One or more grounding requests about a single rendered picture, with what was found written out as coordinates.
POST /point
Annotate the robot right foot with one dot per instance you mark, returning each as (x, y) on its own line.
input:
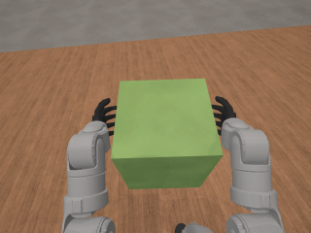
(179, 228)

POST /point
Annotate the left robot upper arm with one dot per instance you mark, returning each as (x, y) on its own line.
(92, 224)

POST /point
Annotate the carton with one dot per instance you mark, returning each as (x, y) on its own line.
(165, 134)

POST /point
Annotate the right robot upper arm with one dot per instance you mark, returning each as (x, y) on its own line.
(252, 223)

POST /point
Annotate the left robot forearm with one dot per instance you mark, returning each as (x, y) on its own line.
(85, 167)

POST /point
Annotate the robot left hand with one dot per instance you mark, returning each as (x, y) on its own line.
(100, 112)

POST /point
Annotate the right robot forearm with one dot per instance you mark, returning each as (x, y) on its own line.
(250, 162)

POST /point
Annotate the robot right shin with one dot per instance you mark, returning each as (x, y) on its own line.
(192, 223)

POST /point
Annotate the robot right hand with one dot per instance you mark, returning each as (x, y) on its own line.
(226, 112)

